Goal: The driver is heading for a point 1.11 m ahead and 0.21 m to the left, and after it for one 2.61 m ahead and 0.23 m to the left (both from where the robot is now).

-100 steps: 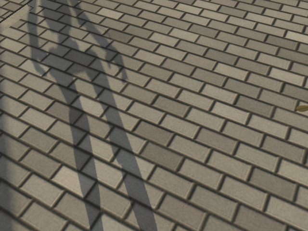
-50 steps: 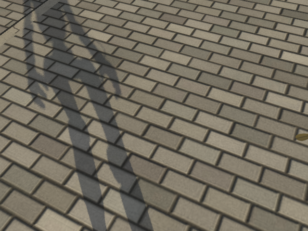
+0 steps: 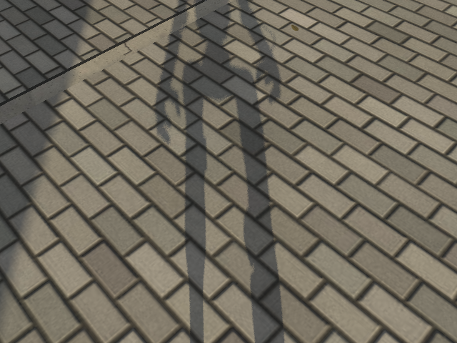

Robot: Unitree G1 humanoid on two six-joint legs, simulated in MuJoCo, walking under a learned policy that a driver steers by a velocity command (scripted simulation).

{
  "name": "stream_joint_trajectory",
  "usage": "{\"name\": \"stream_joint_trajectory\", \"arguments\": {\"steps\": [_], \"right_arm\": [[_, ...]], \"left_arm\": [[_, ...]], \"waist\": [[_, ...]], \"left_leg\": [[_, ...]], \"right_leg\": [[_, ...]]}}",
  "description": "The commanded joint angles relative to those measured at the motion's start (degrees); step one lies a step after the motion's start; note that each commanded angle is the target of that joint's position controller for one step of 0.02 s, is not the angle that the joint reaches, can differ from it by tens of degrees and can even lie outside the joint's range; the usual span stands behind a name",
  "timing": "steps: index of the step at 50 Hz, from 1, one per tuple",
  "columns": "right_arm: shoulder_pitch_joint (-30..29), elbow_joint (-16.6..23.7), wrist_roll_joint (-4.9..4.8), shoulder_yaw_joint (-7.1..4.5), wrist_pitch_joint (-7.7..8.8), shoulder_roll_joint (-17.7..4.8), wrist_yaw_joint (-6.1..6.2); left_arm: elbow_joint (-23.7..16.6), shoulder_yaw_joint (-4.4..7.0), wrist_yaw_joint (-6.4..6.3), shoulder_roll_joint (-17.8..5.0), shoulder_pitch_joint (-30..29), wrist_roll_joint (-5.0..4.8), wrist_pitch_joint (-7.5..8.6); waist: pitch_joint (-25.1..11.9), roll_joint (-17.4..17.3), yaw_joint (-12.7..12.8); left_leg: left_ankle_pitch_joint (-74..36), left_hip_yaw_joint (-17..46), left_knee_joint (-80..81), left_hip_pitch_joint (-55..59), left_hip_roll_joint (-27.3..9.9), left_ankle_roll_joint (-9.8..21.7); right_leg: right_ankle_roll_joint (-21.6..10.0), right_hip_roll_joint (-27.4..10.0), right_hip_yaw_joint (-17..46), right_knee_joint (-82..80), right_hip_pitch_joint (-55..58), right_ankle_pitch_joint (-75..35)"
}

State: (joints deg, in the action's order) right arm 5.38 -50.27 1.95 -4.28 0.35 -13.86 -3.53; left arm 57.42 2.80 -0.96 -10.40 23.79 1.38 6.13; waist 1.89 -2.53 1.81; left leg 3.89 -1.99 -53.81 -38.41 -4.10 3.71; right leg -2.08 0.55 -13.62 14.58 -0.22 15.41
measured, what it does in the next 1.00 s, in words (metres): walks ahead, turning left: left foot, then right foot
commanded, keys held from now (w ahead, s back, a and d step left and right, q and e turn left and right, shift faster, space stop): w+q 0.56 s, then w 0.44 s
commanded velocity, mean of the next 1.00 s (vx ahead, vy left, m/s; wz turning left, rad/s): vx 0.50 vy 0.00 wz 0.44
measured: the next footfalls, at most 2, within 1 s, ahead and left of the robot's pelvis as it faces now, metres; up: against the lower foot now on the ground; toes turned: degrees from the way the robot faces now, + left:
left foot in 0.18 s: +0.25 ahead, +0.09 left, +0.00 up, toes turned +12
right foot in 0.74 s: +0.62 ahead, +0.05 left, +0.00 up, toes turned +24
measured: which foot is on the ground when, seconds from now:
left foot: up 0.00-0.16, down 0.18-0.76, up 0.78-1.00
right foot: down 0.00-0.20, up 0.22-0.72, down 0.74-1.00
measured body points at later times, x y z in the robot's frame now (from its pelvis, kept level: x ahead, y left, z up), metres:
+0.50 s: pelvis +0.27 +0.06 +0.00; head +0.29 +0.09 +0.45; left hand +0.35 +0.35 -0.12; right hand +0.35 -0.21 -0.12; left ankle +0.21 +0.08 -0.74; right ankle +0.44 -0.09 -0.67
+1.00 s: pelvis +0.56 +0.11 +0.00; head +0.58 +0.11 +0.45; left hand +0.46 +0.36 -0.13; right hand +0.77 -0.07 -0.13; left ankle +0.52 +0.25 -0.67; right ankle +0.58 +0.04 -0.74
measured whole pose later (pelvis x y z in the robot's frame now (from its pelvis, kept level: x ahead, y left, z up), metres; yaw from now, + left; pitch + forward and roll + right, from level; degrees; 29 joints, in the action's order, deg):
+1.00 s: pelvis +0.56 +0.11 +0.00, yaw +26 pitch +0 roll -1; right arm 12.4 -47.4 2.5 -2.4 2.2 -15.3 -1.8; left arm 51.5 2.6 0.9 -13.7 20.7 0.7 4.9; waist 2.1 -2.6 1.1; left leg 13.9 2.9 -59.6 -32.0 -1.9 2.8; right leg -4.4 4.0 -3.5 17.3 -7.7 10.1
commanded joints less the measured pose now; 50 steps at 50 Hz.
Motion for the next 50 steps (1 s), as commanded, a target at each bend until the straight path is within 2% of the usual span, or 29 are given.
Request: {"name": "stream_joint_trajectory", "arguments": {"steps": [1, 3, 6, 7, 8, 9, 10, 11, 12, 13, 14, 15, 17, 20, 25, 31, 33, 34, 35, 36, 37, 38, 39, 40, 41, 42, 44, 47, 50], "right_arm": [[-7.45, 5.73, 0.0, 1.27, 0.44, 0.45, -0.88], [-9.44, 6.89, 0.18, 1.36, 0.42, -0.14, -0.96], [-6.44, 6.72, 0.54, 0.84, 0.33, -1.66, -0.28], [-2.38, 5.76, 0.54, 0.37, 0.43, -2.61, 0.05], [3.55, 4.18, 0.54, -0.36, 0.75, -3.96, 0.42], [12.27, 1.44, 1.04, -1.59, 1.19, -6.21, 1.19], [16.14, 1.01, 1.57, -3.21, 1.31, -11.69, 2.11], [15.01, 2.79, 0.11, -3.96, 0.65, -16.04, 2.28], [15.13, 2.25, -0.59, -3.61, -0.03, -14.56, 2.86], [12.17, 1.91, -1.12, -2.92, 0.21, -11.91, 3.32], [9.39, 2.18, -1.21, -2.31, 0.79, -9.33, 3.43], [7.62, 2.42, -1.65, -1.84, 1.41, -7.96, 3.68], [7.71, 2.61, -2.09, -1.26, 2.75, -6.95, 3.64], [11.52, 1.92, -2.2, -1.6, 3.51, -8.88, 3.44], [18.95, 1.07, -2.01, -1.51, 3.26, -9.06, 3.49], [24.19, 0.32, -1.27, -1.04, 3.18, -8.67, 4.42], [23.77, 0.16, -1.06, -0.87, 3.42, -8.97, 4.88], [22.07, 0.39, -1.05, -0.88, 3.63, -9.6, 4.98], [21.05, 0.46, -1.01, -1.03, 3.89, -10.58, 4.94], [20.2, 0.29, -0.88, -1.12, 4.06, -11.31, 4.62], [19.6, 0.62, -1.07, -0.88, 4.4, -10.51, 4.22], [22.73, 2.53, -2.14, 0.35, 4.72, -5.34, 3.87], [29.06, 1.65, -3.03, 0.07, 4.44, -5.59, 3.89], [25.45, 0.89, -0.96, -0.1, 3.82, -8.25, 4.22], [19.7, 1.71, -0.47, 0.1, 3.77, -7.78, 3.72], [17.24, 2.5, -0.54, 0.35, 3.67, -6.63, 3.32], [16.67, 2.87, 0.26, 0.67, 2.69, -5.52, 2.48], [15.14, 3.39, 0.62, 1.07, 2.0, -4.44, 1.8], [6.55, 6.2, 0.64, 1.78, 1.95, -3.77, 1.33]], "left_arm": [[-2.8, 1.04, -0.33, -7.11, -0.28, -0.03, 0.89], [-2.05, 1.28, -0.65, -8.16, 1.48, -0.07, 0.43], [-1.44, 1.75, -1.16, -10.18, 2.39, -0.08, -0.72], [-1.43, 2.02, -1.22, -11.16, 2.38, -0.03, -1.34], [-1.71, 2.27, -1.1, -12.04, 2.3, -0.08, -1.99], [-2.49, 2.31, -0.77, -12.22, 1.65, -0.14, -2.38], [-4.96, 1.47, -0.19, -7.88, 2.78, -0.51, -2.41], [-9.64, 1.59, 0.75, -7.39, -0.18, -0.78, -1.79], [-11.39, 2.1, 1.01, -10.15, -8.28, -0.44, -1.14], [-11.84, 1.59, 1.18, -9.07, -8.93, -1.02, -0.37], [-10.57, 1.57, 0.97, -8.71, -7.33, -0.77, -0.24], [-10.39, 1.6, 0.85, -8.54, -6.46, 0.37, -1.11], [-10.34, 1.51, 1.23, -7.8, -4.94, 1.59, -3.26], [-12.53, 1.28, 1.76, -7.13, -9.77, 1.57, -4.65], [-17.0, 0.99, 2.01, -8.01, -21.63, 1.21, -4.89], [-20.97, -0.39, 2.85, -7.48, -30.87, 0.62, -3.77], [-21.37, -0.48, 2.9, -7.9, -29.94, 0.44, -3.21], [-20.53, -0.23, 2.69, -8.6, -26.57, 0.41, -2.96], [-19.01, 0.38, 2.2, -10.0, -21.74, 0.34, -2.7], [-16.65, 1.08, 1.52, -11.38, -14.03, 0.16, -2.25], [-14.82, 1.75, 0.69, -13.15, -5.59, 0.67, -1.58], [-14.55, 2.75, -0.15, -18.21, 1.78, 2.05, -1.48], [-12.89, 3.54, 0.59, -19.58, 0.73, 1.18, -2.37], [-14.39, 2.6, 1.23, -14.41, -5.72, -0.04, -2.81], [-14.87, 1.62, 1.5, -10.33, -9.61, -0.36, -2.61], [-14.26, 1.07, 1.54, -8.63, -10.78, 0.14, -2.36], [-12.04, 0.68, 1.38, -8.3, -9.13, 0.02, -1.46], [-9.72, 0.86, 1.85, -9.19, -5.57, -0.8, -0.1], [-8.19, 0.82, 1.89, -9.31, -2.91, -0.96, -0.15]], "waist": [[4.26, 7.07, -0.46], [4.56, 6.82, -0.13], [1.73, 8.33, -1.96], [-0.68, 8.77, -3.69], [-4.2, 8.83, -5.8], [-8.88, 6.31, -9.73], [-14.53, -2.32, -9.37], [-18.05, -8.39, -7.23], [-11.67, 0.08, -8.7], [-5.26, 1.55, -6.32], [-1.92, 4.78, -3.36], [-1.14, 4.9, -1.28], [-2.51, 3.65, 0.38], [-1.26, 2.31, -0.49], [0.62, -0.08, -4.84], [1.58, -1.46, -7.97], [1.71, -2.07, -6.89], [1.08, -2.38, -4.9], [-0.98, -2.76, -2.83], [-4.76, -1.68, 0.78], [-9.67, -0.14, 4.84], [-18.39, 8.71, 5.17], [-21.3, 20.44, 1.07], [-11.05, 9.16, -0.74], [-4.59, 3.37, -0.67], [-1.45, 2.36, -1.61], [-0.68, 5.95, -3.03], [-1.18, 7.07, -3.54], [1.03, 6.67, -2.07]], "left_leg": [[-2.88, -3.29, 10.09, 0.83, 0.3, 0.62], [-0.74, -5.22, 14.28, 2.63, 1.22, 2.08], [6.06, -8.36, 17.21, 9.61, 5.72, 5.33], [8.73, -8.85, 18.0, 14.04, 7.76, 6.68], [10.14, -8.43, 20.09, 20.95, 9.53, 8.16], [9.28, -5.66, 24.56, 33.6, 9.63, 10.12], [17.27, 14.31, 26.19, 49.74, -4.85, 14.68], [16.58, 45.02, 35.7, 57.28, -16.29, 21.76], [12.84, 38.65, 38.74, 53.76, -14.68, 19.75], [6.54, 30.95, 39.21, 46.22, -13.43, 17.94], [-1.81, 25.52, 39.72, 39.13, -10.21, 15.38], [-7.64, 21.45, 39.96, 34.57, -7.26, 14.09], [-13.79, 17.93, 40.31, 31.17, -4.54, 13.56], [-13.55, 16.44, 41.66, 29.41, -2.23, 12.42], [-13.67, 19.04, 41.55, 35.22, -1.72, 9.68], [-21.58, 20.04, 38.21, 42.46, -2.61, 9.13], [-25.35, 20.23, 37.34, 42.65, -3.77, 7.87], [-30.18, 19.41, 35.66, 41.43, -3.79, 6.64], [-38.63, 18.79, 31.47, 41.08, -3.45, 5.59], [-42.98, 17.11, 22.75, 40.93, -1.68, 4.65], [-34.34, 15.5, 10.93, 34.31, 0.72, 3.83], [-9.92, 11.37, -7.27, 22.69, 6.1, 2.13], [24.9, 8.83, -20.04, 10.76, 13.7, 0.88], [20.86, 10.65, -23.16, 5.96, 9.03, 1.22], [16.76, 10.19, -20.84, 5.76, 6.95, 1.1], [14.99, 9.48, -17.42, 6.56, 5.15, 1.15], [14.02, 8.47, -13.14, 9.18, 3.49, 0.5], [12.02, 6.12, -9.8, 6.94, 2.47, -0.5], [6.08, 3.09, -2.38, 1.54, -0.2, -2.07]], "right_leg": [[-4.34, -15.16, 3.76, -6.22, -2.05, -26.41], [-4.23, -16.01, 1.9, -4.7, 1.39, -31.12], [-3.71, -16.43, -1.3, 5.14, 6.28, -54.14], [-3.81, -16.53, -1.82, 12.05, 7.11, -59.97], [-3.78, -16.72, -1.78, 21.44, 5.77, -59.24], [-2.32, -15.78, -2.46, 35.31, -1.29, -49.36], [-0.09, -11.71, -1.89, 54.14, -19.85, -13.69], [2.52, 0.28, 7.14, 69.88, -37.75, 16.95], [1.94, -3.01, 14.42, 69.56, -44.49, 10.76], [1.52, -5.52, 14.45, 64.9, -44.1, 4.96], [1.55, -7.35, 14.68, 59.23, -39.94, 2.66], [2.21, -8.17, 15.08, 56.15, -36.08, 2.56], [3.6, -8.37, 14.98, 52.64, -31.9, 2.72], [5.13, -7.98, 13.65, 46.71, -34.62, -2.15], [5.57, -6.36, 13.87, 35.36, -42.0, -11.45], [3.37, -2.86, 12.38, 23.07, -41.05, -14.53], [1.39, -1.91, 12.35, 18.71, -35.21, -13.98], [0.12, -0.83, 12.09, 16.53, -29.19, -12.28], [-1.07, 1.07, 11.41, 15.89, -22.32, -9.44], [-2.36, 2.41, 10.63, 13.21, -13.88, -9.02], [-4.18, -2.27, 14.69, 12.0, -1.11, -9.27], [-8.13, -17.23, 34.04, 11.78, 12.92, -1.75], [-14.69, -25.49, 58.37, 2.73, 16.69, -2.73], [-14.09, -23.18, 54.01, 1.14, 7.9, 4.15], [-12.99, -20.37, 44.48, 0.27, 0.29, 3.03], [-11.14, -17.28, 38.04, -1.32, -4.54, -1.62], [-9.34, -13.56, 30.15, -2.93, -8.48, -10.29], [-10.16, -12.66, 25.68, -4.71, -7.8, -17.6], [-10.26, -11.48, 22.09, -7.54, -6.75, -18.67]]}}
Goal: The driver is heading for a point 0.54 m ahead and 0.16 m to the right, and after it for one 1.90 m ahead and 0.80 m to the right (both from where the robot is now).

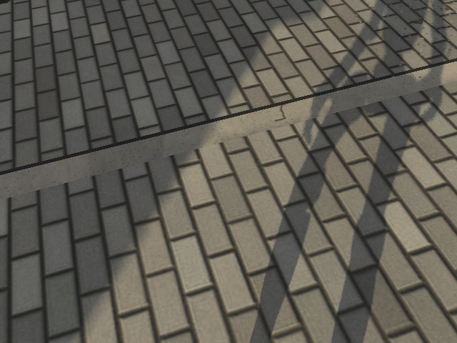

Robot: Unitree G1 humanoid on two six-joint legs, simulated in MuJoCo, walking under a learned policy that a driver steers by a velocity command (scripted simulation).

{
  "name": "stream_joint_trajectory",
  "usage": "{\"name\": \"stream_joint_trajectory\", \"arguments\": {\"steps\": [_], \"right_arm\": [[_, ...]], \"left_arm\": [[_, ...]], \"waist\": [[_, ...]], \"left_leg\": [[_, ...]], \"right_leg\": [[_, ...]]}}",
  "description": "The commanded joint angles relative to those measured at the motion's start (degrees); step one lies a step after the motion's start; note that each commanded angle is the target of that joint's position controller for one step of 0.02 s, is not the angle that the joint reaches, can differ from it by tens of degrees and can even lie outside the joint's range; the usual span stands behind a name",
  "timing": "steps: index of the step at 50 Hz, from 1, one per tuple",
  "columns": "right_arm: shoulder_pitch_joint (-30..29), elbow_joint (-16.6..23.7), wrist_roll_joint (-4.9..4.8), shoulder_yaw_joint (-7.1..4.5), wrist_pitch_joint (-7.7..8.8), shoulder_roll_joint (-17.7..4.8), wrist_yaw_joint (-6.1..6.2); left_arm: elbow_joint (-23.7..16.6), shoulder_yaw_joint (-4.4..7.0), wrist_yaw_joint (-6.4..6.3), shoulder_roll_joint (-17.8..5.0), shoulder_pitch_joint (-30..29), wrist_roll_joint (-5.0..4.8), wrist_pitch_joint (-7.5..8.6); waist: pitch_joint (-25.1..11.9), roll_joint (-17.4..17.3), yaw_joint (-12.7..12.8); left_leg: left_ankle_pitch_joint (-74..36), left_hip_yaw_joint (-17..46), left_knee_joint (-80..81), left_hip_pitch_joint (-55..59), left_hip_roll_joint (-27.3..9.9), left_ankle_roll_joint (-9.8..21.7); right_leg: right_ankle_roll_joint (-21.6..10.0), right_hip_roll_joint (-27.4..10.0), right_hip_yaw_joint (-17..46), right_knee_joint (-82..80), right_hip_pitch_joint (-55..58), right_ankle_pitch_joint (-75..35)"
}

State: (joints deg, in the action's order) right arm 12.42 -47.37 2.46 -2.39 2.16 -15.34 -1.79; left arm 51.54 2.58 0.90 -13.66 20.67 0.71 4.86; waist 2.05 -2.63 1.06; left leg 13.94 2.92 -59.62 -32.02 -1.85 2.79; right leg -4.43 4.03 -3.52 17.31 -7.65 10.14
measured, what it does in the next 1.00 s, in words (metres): walks ahead, turning right: left foot, then right foot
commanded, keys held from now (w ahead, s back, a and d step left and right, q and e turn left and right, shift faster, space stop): w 0.18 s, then w+e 0.56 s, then e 0.26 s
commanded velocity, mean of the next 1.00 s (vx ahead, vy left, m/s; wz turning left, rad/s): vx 0.45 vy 0.00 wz -0.33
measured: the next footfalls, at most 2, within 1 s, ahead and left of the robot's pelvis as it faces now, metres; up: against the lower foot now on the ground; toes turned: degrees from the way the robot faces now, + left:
left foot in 0.26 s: +0.30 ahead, +0.12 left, +0.00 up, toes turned +2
right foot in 0.82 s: +0.54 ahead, -0.09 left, +0.00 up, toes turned -23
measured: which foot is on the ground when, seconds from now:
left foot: up 0.00-0.24, down 0.26-0.80, up 0.82-1.00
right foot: down 0.00-0.28, up 0.30-0.80, down 0.82-1.00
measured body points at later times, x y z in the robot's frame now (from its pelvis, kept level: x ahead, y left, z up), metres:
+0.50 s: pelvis +0.26 +0.05 +0.00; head +0.28 +0.07 +0.45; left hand +0.34 +0.31 -0.14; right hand +0.29 -0.22 -0.12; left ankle +0.26 +0.12 -0.75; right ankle +0.26 -0.10 -0.66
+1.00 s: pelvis +0.48 -0.03 -0.01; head +0.52 -0.06 +0.43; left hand +0.68 +0.19 -0.13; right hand +0.48 -0.31 -0.14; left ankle +0.52 +0.13 -0.65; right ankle +0.51 -0.08 -0.75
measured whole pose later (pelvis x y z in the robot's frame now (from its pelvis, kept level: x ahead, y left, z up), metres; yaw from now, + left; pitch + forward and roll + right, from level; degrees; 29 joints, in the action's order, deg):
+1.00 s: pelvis +0.48 -0.03 -0.01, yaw -24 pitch +0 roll +0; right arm 10.4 -45.9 1.7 -2.3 1.8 -13.6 1.1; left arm 47.7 4.1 0.1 -15.6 11.9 0.0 0.5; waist 6.0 -0.6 0.0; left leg 22.0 0.8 -68.9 -30.3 -4.3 -2.4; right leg -8.3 7.2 -2.0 25.3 -16.9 8.8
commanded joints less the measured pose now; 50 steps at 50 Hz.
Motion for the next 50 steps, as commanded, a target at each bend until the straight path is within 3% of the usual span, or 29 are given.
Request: {"name": "stream_joint_trajectory", "arguments": {"steps": [1, 4, 8, 10, 12, 13, 14, 15, 16, 17, 18, 20, 24, 30, 34, 37, 39, 40, 41, 42, 43, 44, 45, 46, 47, 48, 50], "right_arm": [[-3.29, 4.2, 0.0, 0.23, 0.24, -1.83, -0.52], [-9.74, 6.0, -0.48, 1.25, 0.51, -0.43, -0.79], [-14.36, 7.37, -0.81, 1.29, 0.74, -1.55, -0.42], [-14.37, 7.63, -0.67, 1.0, 1.05, -2.29, -0.11], [-5.72, 4.93, -0.24, 0.14, 1.88, -3.57, 0.6], [3.41, 1.98, 0.53, -0.77, 2.69, -5.72, 1.27], [13.64, 0.87, 1.84, -2.06, 3.12, -10.81, 2.22], [13.26, 0.54, 1.19, -3.16, 2.22, -14.71, 2.19], [9.43, 1.33, -0.51, -2.33, 1.71, -9.58, 1.92], [4.41, 1.83, -0.81, -1.22, 1.94, -5.96, 1.76], [2.22, 1.7, -0.8, -0.72, 2.39, -3.76, 1.56], [1.53, 0.85, -1.16, -0.35, 3.25, -2.36, 2.02], [4.55, -0.88, -1.88, -0.95, 4.77, -3.53, 2.29], [8.49, -3.23, -1.53, -0.89, 4.47, -3.23, 2.57], [12.45, -5.14, -1.41, -1.19, 3.89, -4.59, 3.09], [12.51, -5.76, -1.17, -1.51, 2.97, -6.2, 3.68], [11.17, -5.58, -1.15, -2.05, 1.94, -7.9, 4.05], [10.67, -5.2, -1.54, -2.21, 1.48, -8.34, 4.02], [9.41, -4.0, -2.27, -2.1, 1.61, -7.83, 3.76], [14.33, -0.16, -3.08, -0.65, 1.87, -0.34, 2.75], [8.94, 0.7, -2.03, -1.57, 1.86, -5.54, 2.9], [5.28, 2.24, -2.71, -1.11, 2.14, -3.92, 2.99], [4.75, 2.08, -2.42, -0.93, 2.38, -3.9, 3.18], [4.43, 1.84, -1.52, -1.23, 1.77, -4.36, 3.24], [5.92, 1.9, -0.53, -1.3, 0.6, -4.39, 3.12], [6.74, 1.89, -0.2, -1.36, -0.59, -3.94, 3.02], [7.32, 2.4, -0.39, -1.13, -1.93, -2.67, 2.9]], "left_arm": [[-1.85, 0.97, 0.06, -5.92, 0.98, -0.36, 1.02], [-0.52, 1.07, 0.06, -6.77, 3.67, -0.45, 0.98], [1.1, 1.14, -0.32, -7.83, 6.67, -0.04, 0.56], [1.73, 1.17, -0.68, -8.16, 6.87, 0.17, 0.15], [2.0, 1.27, -0.93, -9.0, 5.63, 0.06, -0.29], [1.69, 0.97, -0.88, -8.26, 5.26, -0.26, -0.35], [-0.99, 0.12, -0.75, -5.47, 4.43, -0.53, -0.1], [-1.36, -0.6, -0.94, -0.87, 11.74, -2.08, -0.52], [-0.06, 1.12, -1.46, -7.68, 7.18, -0.37, -1.44], [-0.91, 1.29, -0.91, -6.75, 3.7, -0.44, -1.36], [-0.81, 1.05, -0.57, -5.17, 2.61, -0.48, -1.53], [-0.19, 1.2, 0.29, -4.09, 3.28, 0.78, -3.02], [-2.07, 1.43, 1.45, -2.76, -1.38, 0.96, -4.56], [-6.37, 0.62, 2.37, -1.6, -12.92, 0.95, -4.51], [-9.37, -0.15, 3.0, -1.34, -19.83, 1.3, -4.31], [-9.96, 0.2, 2.77, -2.36, -19.0, 1.48, -4.29], [-7.9, 0.96, 2.04, -3.53, -11.1, 1.83, -3.82], [-5.75, 1.77, 1.43, -4.77, -4.0, 2.28, -3.03], [-3.87, 3.19, 0.56, -8.29, 3.27, 3.07, -2.34], [-5.04, 5.26, -0.01, -16.86, 0.47, 2.85, -2.7], [-5.71, 5.63, -0.31, -16.83, 4.66, -0.29, -3.49], [-5.73, 5.15, -0.89, -15.37, -0.06, -0.61, -3.81], [-6.06, 4.14, -1.05, -11.28, -3.7, -1.03, -4.02], [-6.53, 3.47, -1.25, -8.9, -6.42, -1.3, -4.11], [-7.01, 2.88, -1.42, -7.3, -8.17, -1.51, -4.19], [-7.17, 2.67, -1.26, -7.26, -8.28, -1.22, -3.95], [-7.01, 3.21, -0.89, -9.49, -7.18, -0.49, -3.25]], "waist": [[1.31, 6.69, -0.74], [1.46, 6.99, 1.02], [1.73, 7.18, 2.18], [1.83, 7.17, 1.53], [-2.06, 6.28, -2.9], [-7.56, 4.05, -6.51], [-15.81, -2.98, -9.98], [-20.39, -13.85, -6.05], [-13.07, -2.57, -5.98], [-5.78, -1.46, -4.08], [-2.69, -1.03, -2.81], [-0.68, -2.72, -0.55], [0.04, -1.41, 0.28], [3.05, -1.01, -1.51], [4.18, -0.91, -3.55], [2.36, -2.11, -2.16], [-1.72, -2.96, 1.27], [-5.88, -2.12, 4.08], [-10.62, 1.38, 8.01], [-16.37, 16.47, 1.92], [-22.43, 4.19, 5.92], [-14.48, 4.11, 3.88], [-7.66, 2.0, 1.81], [-4.05, 1.36, -0.15], [-3.47, 2.05, -2.01], [-4.06, 2.28, -2.79], [-5.83, 2.56, -3.56]], "left_leg": [[-6.13, -2.81, 7.27, -4.99, -2.79, -1.6], [-11.52, -5.29, 17.92, -1.62, -2.1, -2.01], [-10.91, -6.31, 24.78, 0.73, -0.72, -0.66], [-7.33, -6.15, 27.25, 3.24, 0.24, 0.7], [-5.03, -6.59, 32.66, 14.98, 3.1, 2.41], [-6.43, -4.52, 34.59, 28.2, 1.25, 4.08], [-1.61, 10.84, 35.51, 42.58, -13.7, 6.95], [2.44, 32.45, 42.25, 50.85, -25.73, 12.88], [7.84, 29.65, 43.88, 43.57, -22.38, 11.27], [5.43, 20.84, 46.01, 35.92, -19.42, 9.5], [-0.04, 14.51, 48.29, 30.6, -16.77, 7.83], [-6.23, 5.99, 50.45, 25.28, -13.26, 5.28], [-14.82, -1.88, 52.23, 25.88, -12.42, 5.14], [-21.82, -10.79, 52.07, 28.13, -10.64, 4.47], [-29.29, -14.29, 49.95, 33.87, -12.48, 3.93], [-48.54, -17.04, 42.64, 38.62, -13.43, 3.2], [-63.33, -17.99, 28.55, 39.24, -13.19, 2.91], [-58.8, -18.0, 16.8, 36.14, -12.6, 2.09], [-39.74, -18.29, 0.27, 25.1, -10.37, -0.22], [21.41, -16.36, -23.25, -2.21, 1.5, -4.13], [19.36, -3.11, -27.61, -4.35, 2.44, -4.2], [13.07, -1.32, -25.47, -6.98, -0.63, -3.93], [9.65, -1.68, -19.78, -5.87, -2.29, -3.91], [8.5, -1.5, -15.88, -3.82, -3.19, -4.24], [7.86, -1.42, -13.04, -0.32, -3.35, -4.93], [7.65, -1.44, -10.59, 1.99, -3.1, -5.41], [6.02, -2.15, -6.96, 2.95, -2.19, -6.08]], "right_leg": [[-7.45, -14.02, 10.47, -10.49, 0.82, -14.57], [-6.1, -12.82, 7.3, -9.91, 1.35, -18.87], [-5.65, -15.44, 7.65, -7.36, 6.57, -22.96], [-5.26, -16.77, 8.56, -4.24, 8.83, -27.71], [-4.0, -15.46, 7.96, 6.43, 8.67, -38.35], [-2.91, -12.78, 6.18, 16.95, 3.25, -34.35], [-1.78, -9.01, 3.67, 33.96, -8.04, -13.39], [-0.43, -0.7, 1.73, 49.34, -24.86, 21.61], [-1.04, -4.29, 6.48, 52.51, -28.52, 17.89], [-1.1, -6.28, 7.28, 50.97, -28.49, 12.43], [-0.69, -7.83, 6.96, 48.92, -26.57, 9.24], [0.51, -9.11, 6.33, 47.11, -23.43, 6.66], [1.85, -9.74, 5.27, 46.66, -28.11, 0.54], [2.55, -9.18, 1.9, 32.38, -31.66, -9.95], [0.19, -7.73, -2.77, 22.78, -29.81, -9.33], [-2.99, -4.14, -5.69, 19.67, -24.75, -2.27], [-5.39, 0.23, -7.09, 17.86, -16.58, 2.43], [-6.78, 1.77, -5.87, 13.35, -7.77, -0.41], [-9.42, -3.25, 1.5, 9.0, 5.88, -8.46], [-20.03, -24.11, 29.48, 13.21, 27.11, -39.34], [-22.48, -25.57, 35.71, 9.41, 26.41, -47.97], [-20.77, -24.51, 27.53, 7.41, 19.48, -49.03], [-17.48, -21.25, 23.1, 4.88, 11.06, -45.82], [-14.79, -17.89, 19.63, 3.06, 5.15, -43.15], [-13.67, -15.57, 17.11, 1.64, 0.4, -42.34], [-12.84, -14.45, 15.87, 1.37, -1.96, -43.07], [-12.13, -12.63, 14.32, 2.09, -3.13, -47.41]]}}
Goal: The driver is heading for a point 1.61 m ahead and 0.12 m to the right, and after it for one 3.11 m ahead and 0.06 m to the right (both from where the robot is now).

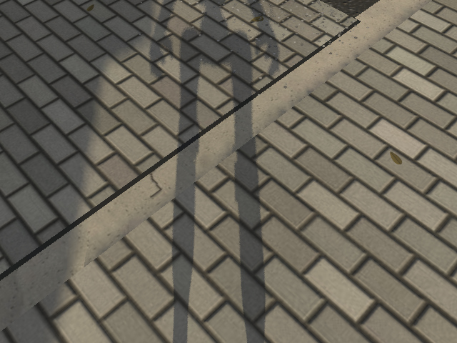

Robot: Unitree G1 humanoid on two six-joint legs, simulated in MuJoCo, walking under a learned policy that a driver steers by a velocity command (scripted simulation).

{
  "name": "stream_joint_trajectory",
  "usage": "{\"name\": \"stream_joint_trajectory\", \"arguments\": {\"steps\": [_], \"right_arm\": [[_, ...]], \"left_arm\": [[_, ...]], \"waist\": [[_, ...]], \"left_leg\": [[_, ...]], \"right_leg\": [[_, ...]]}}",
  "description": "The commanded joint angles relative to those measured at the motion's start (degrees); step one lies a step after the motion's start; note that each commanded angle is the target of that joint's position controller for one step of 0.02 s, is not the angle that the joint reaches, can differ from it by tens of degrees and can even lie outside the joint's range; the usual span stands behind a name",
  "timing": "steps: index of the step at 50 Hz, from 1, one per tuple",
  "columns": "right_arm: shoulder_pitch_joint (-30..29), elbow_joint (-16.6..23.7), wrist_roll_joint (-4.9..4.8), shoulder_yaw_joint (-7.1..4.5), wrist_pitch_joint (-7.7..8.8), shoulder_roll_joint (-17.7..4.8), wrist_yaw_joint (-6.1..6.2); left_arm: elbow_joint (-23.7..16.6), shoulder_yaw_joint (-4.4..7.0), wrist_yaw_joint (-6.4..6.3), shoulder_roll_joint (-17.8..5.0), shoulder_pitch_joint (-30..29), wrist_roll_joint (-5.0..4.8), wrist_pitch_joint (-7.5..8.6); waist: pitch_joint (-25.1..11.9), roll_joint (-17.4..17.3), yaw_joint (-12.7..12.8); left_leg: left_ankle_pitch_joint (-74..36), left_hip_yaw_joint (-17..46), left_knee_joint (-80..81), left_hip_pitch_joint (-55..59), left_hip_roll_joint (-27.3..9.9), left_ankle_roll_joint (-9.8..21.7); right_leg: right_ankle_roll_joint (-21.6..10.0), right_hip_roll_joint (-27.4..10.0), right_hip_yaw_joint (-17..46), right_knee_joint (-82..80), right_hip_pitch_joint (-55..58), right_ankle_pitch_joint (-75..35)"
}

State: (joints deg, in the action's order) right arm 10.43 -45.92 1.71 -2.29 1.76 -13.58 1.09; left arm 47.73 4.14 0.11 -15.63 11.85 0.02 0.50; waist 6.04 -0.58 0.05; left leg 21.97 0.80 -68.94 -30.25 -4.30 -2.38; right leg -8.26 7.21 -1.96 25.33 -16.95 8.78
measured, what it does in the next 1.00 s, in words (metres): steps on the spot, turning right: left foot, then right foot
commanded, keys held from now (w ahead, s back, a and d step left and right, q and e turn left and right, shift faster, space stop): e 0.40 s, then no key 0.60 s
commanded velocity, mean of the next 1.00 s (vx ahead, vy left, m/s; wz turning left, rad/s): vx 0.04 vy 0.00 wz -0.37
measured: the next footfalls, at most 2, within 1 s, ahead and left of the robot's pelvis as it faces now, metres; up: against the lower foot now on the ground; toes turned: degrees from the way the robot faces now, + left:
left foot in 0.40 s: +0.18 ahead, +0.14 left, +0.00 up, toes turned -20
right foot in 0.80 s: +0.06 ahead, -0.05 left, +0.00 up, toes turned -16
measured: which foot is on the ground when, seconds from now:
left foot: up 0.00-0.38, down 0.40-1.00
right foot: down 0.00-0.40, up 0.42-0.78, down 0.80-1.00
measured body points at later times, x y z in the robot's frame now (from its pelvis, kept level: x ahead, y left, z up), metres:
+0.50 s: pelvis +0.09 +0.06 +0.00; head +0.13 +0.08 +0.45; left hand +0.27 +0.31 -0.13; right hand +0.16 -0.24 -0.08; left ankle +0.14 +0.15 -0.74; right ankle +0.02 -0.03 -0.68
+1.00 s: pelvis +0.07 +0.05 +0.01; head +0.07 +0.04 +0.46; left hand +0.26 +0.24 -0.11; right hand +0.04 -0.22 -0.13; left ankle +0.14 +0.15 -0.74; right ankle +0.02 -0.04 -0.74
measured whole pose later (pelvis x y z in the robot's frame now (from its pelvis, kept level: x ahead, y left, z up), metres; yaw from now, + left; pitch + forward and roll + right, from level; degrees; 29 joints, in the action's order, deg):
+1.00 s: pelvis +0.07 +0.05 +0.01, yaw -20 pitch -2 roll +0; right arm 14.9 -50.8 0.7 -0.5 -1.1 -14.6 0.3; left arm 51.2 -0.9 -1.3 -12.9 10.7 0.6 -0.6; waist 1.6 -1.4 -1.9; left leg 9.3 -0.7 -22.0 -10.6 -0.1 0.1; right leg -2.1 3.1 3.1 22.1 -5.9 14.1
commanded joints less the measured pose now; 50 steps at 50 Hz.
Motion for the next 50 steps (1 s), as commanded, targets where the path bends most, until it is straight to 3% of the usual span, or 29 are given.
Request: {"name": "stream_joint_trajectory", "arguments": {"steps": [1, 7, 10, 13, 17, 19, 20, 21, 22, 23, 24, 25, 27, 29, 32, 36, 38, 39, 40, 41, 42, 43, 44, 46, 50], "right_arm": [[8.65, 1.39, 0.26, -1.16, -1.8, -4.28, 0.03], [-0.11, 5.06, -0.15, -1.23, -2.92, -5.91, 0.37], [-3.21, 6.4, -0.49, -1.08, -3.07, -6.45, 0.62], [-4.68, 7.45, -1.03, -0.89, -2.75, -6.93, 0.93], [-3.2, 8.16, -1.89, -0.64, -1.93, -7.56, 1.28], [1.11, 7.4, -1.66, -0.63, -1.3, -7.57, 1.61], [3.66, 6.89, -0.95, -0.97, -0.77, -8.97, 2.07], [2.8, 7.78, -0.34, -1.53, -0.75, -13.44, 2.64], [2.55, 8.09, -0.88, -1.85, -1.64, -15.38, 1.99], [4.17, 8.0, -1.28, -1.51, -1.93, -12.99, 1.49], [2.34, 8.14, -1.47, -0.61, -1.88, -9.75, 1.25], [-0.37, 8.55, -1.06, -0.21, -2.01, -8.59, 1.14], [-1.27, 8.46, -0.56, -0.3, -1.77, -9.01, 1.24], [0.4, 7.63, -0.62, -0.3, -1.42, -8.87, 0.96], [2.09, 6.2, -0.65, -0.33, -1.16, -9.1, 0.68], [3.21, 4.53, -0.19, -0.84, -1.94, -10.7, -0.21], [2.88, 3.7, -0.52, -0.97, -2.59, -11.0, -0.42], [3.0, 3.17, -0.8, -0.9, -2.83, -10.74, -0.45], [4.34, 2.94, -0.82, -0.66, -2.64, -9.69, -0.48], [5.5, 4.0, -0.8, 0.01, -2.31, -6.89, -0.87], [4.73, 3.52, -1.55, 0.82, -2.85, -4.66, -0.41], [4.56, 2.04, -1.14, 0.55, -3.26, -6.35, -0.14], [3.52, 1.2, -1.0, 0.39, -3.21, -6.75, -0.24], [3.8, -0.27, -0.7, 0.03, -2.69, -8.02, -0.64], [5.32, -4.18, -1.0, 0.47, -2.0, -6.78, -0.64]], "left_arm": [[-3.29, 1.86, -0.06, -8.29, 2.29, 0.38, 1.21], [-4.03, 2.1, -0.68, -9.05, 6.06, 0.39, -0.29], [-4.53, 2.37, -0.91, -9.52, 7.48, 0.77, -0.98], [-5.15, 2.59, -0.94, -9.93, 7.84, 1.2, -1.57], [-6.33, 2.87, -0.74, -10.64, 5.6, 1.13, -2.26], [-7.34, 2.79, -0.71, -10.52, 1.73, 0.22, -2.47], [-8.2, 2.37, -0.85, -9.22, 0.5, -0.38, -2.34], [-8.62, 1.09, -0.98, -4.08, 5.46, -0.19, -2.16], [-8.44, 2.08, -1.5, -7.71, 7.79, 0.62, -2.74], [-7.19, 2.49, -1.52, -9.59, 8.26, 2.05, -3.0], [-6.11, 2.64, -1.16, -9.61, 6.78, 1.88, -3.26], [-5.75, 2.52, -0.73, -8.91, 6.38, 1.23, -3.6], [-5.6, 1.98, 0.21, -7.95, 5.69, 0.6, -4.06], [-5.81, 1.47, 0.47, -7.25, 3.94, 0.14, -4.31], [-5.68, 0.34, 0.34, -5.58, 1.51, 0.24, -4.8], [-4.75, -0.9, -0.11, -4.78, -0.19, -0.02, -4.97], [-3.21, -1.36, -0.39, -4.23, 1.85, 0.03, -4.42], [-2.35, -1.68, -0.6, -3.98, 3.03, 0.32, -3.82], [-2.31, -1.65, -0.94, -5.72, 2.26, 1.1, -3.0], [-2.8, -1.52, -1.36, -8.97, 2.48, 2.23, -2.14], [-2.27, -1.81, -1.29, -8.92, -2.47, 1.17, -1.86], [-3.01, -2.73, -1.02, -5.67, -5.87, 1.1, -1.33], [-2.47, -3.14, -1.05, -4.81, -5.84, 1.06, -0.95], [-0.51, -3.24, -1.61, -5.65, -3.15, 0.8, -0.59], [2.79, -3.41, -1.77, -5.02, -0.27, 0.35, -0.28]], "waist": [[-10.59, 1.03, -2.33], [-10.57, 4.58, 0.87], [-9.39, 5.29, 2.14], [-8.58, 5.86, 2.67], [-8.22, 7.01, 1.83], [-7.61, 6.78, -1.37], [-8.21, 4.08, -2.36], [-10.57, -9.66, 1.1], [-10.89, -14.41, 1.31], [-10.41, -8.27, 1.13], [-8.4, -4.21, 1.5], [-7.15, -4.03, 2.53], [-8.02, -8.51, 2.13], [-9.31, -8.42, 1.12], [-9.4, -8.82, -0.08], [-8.72, -10.99, -1.46], [-8.34, -10.03, 0.12], [-7.88, -8.33, 1.2], [-8.41, -5.32, 0.43], [-10.67, 4.2, -0.92], [-6.16, 11.95, -2.5], [-4.36, 8.72, -3.11], [-3.74, 8.06, -2.53], [-3.08, 8.4, -1.75], [-2.6, 3.29, -1.24]], "left_leg": [[-3.19, -0.12, 3.94, 0.8, 0.44, -1.05], [-7.83, 1.38, 12.37, -3.71, 0.89, -1.45], [-6.44, 2.56, 16.23, -4.62, 1.74, -1.17], [-3.01, 3.2, 20.12, -2.9, 3.41, -0.34], [0.04, 3.89, 29.52, 4.57, 5.77, 1.35], [-6.18, 3.63, 43.31, 14.49, 6.22, 2.22], [-12.95, 6.36, 50.61, 22.3, 2.04, 3.17], [-27.29, 19.47, 52.54, 29.16, -13.29, 7.04], [-44.64, 29.65, 50.59, 27.74, -20.02, 15.84], [-48.43, 27.21, 49.71, 26.64, -19.85, 18.51], [-46.45, 20.79, 49.04, 24.37, -15.61, 17.1], [-43.25, 15.08, 49.25, 22.92, -11.5, 14.62], [-45.62, 9.62, 48.73, 23.62, -7.35, 12.9], [-46.39, 8.11, 48.45, 25.05, -7.01, 13.27], [-40.37, 8.46, 48.83, 26.14, -7.61, 13.86], [-32.11, 9.51, 49.02, 22.95, -7.43, 14.08], [-31.23, 9.56, 47.26, 21.12, -6.83, 13.03], [-29.85, 9.09, 46.04, 18.55, -6.29, 11.02], [-24.72, 9.1, 45.25, 14.52, -5.66, 7.98], [-14.61, 4.82, 38.67, 10.35, -1.81, 5.23], [-2.04, 0.58, 43.33, 16.81, 2.81, 3.96], [-4.83, 1.1, 44.23, 20.83, 2.17, 3.54], [-9.58, 1.64, 46.53, 22.0, 2.4, 3.48], [-15.34, 2.72, 48.04, 23.9, 0.98, 3.22], [-16.17, 3.44, 49.63, 22.22, 0.16, 3.03]], "right_leg": [[-7.82, -15.3, 12.7, -5.67, 6.27, -46.34], [-4.61, -14.16, 17.66, -5.04, 9.49, -33.6], [-4.99, -15.03, 21.7, -4.36, 11.8, -28.8], [-5.69, -15.58, 24.95, -2.09, 13.09, -30.79], [-4.43, -14.86, 29.73, 0.7, 12.76, -32.75], [-0.6, -11.59, 30.37, 2.8, 8.41, -24.92], [2.46, -8.63, 28.38, 6.54, 3.21, -15.72], [5.89, -1.98, 17.78, 18.73, -2.79, 9.83], [7.18, 5.26, 9.24, 27.91, -10.19, 31.25], [7.97, 1.75, 9.75, 37.2, -10.41, 29.8], [8.49, 0.57, 10.67, 40.11, -10.05, 25.4], [9.33, -0.15, 10.56, 40.47, -9.54, 22.08], [10.73, 0.24, 9.59, 40.71, -8.88, 18.06], [11.46, 0.38, 9.16, 37.83, -8.01, 16.9], [11.48, -1.21, 8.23, 27.39, -5.63, 17.64], [9.74, -2.88, 3.58, 12.47, 2.54, 18.13], [8.41, -3.3, 2.01, 1.74, 7.56, 11.24], [7.5, -3.98, 2.32, -7.26, 12.17, 3.38], [6.36, -7.63, 7.57, -10.0, 16.94, -0.52], [4.34, -18.59, 19.43, -11.93, 20.72, -4.35], [-0.26, -22.54, 20.38, -10.42, 5.47, -9.8], [0.37, -19.52, 18.1, -10.68, 3.16, -4.62], [2.44, -16.63, 16.32, -10.7, 2.47, 0.54], [4.51, -13.41, 14.65, -11.25, 2.27, 3.97], [4.58, -12.33, 13.2, -10.65, 5.31, 3.25]]}}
